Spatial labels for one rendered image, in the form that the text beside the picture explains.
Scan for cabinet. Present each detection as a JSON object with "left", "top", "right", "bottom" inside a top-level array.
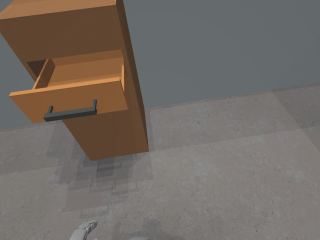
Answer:
[{"left": 0, "top": 0, "right": 149, "bottom": 161}]

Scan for left robot hand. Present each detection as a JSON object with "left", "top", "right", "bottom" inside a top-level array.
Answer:
[{"left": 69, "top": 220, "right": 98, "bottom": 240}]

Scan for handle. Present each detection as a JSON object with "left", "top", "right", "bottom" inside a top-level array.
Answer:
[{"left": 43, "top": 99, "right": 97, "bottom": 122}]

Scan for drawer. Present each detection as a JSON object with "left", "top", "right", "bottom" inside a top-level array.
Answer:
[{"left": 9, "top": 49, "right": 129, "bottom": 123}]

